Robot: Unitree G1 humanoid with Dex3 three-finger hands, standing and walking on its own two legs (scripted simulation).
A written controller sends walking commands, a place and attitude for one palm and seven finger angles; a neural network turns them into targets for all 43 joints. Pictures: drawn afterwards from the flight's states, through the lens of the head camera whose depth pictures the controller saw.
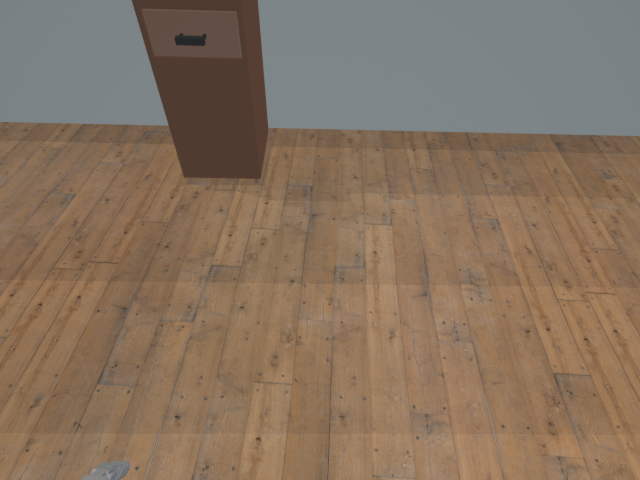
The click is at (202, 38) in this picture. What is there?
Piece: drawer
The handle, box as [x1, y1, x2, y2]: [175, 33, 205, 45]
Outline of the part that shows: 175,36 176,44 204,44 205,34 201,36 184,36 182,33 180,33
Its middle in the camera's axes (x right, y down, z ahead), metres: -0.48 -0.74 +1.43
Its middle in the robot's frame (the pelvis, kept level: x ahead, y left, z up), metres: +1.54 +0.56 -0.09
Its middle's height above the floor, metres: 0.68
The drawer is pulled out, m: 0.00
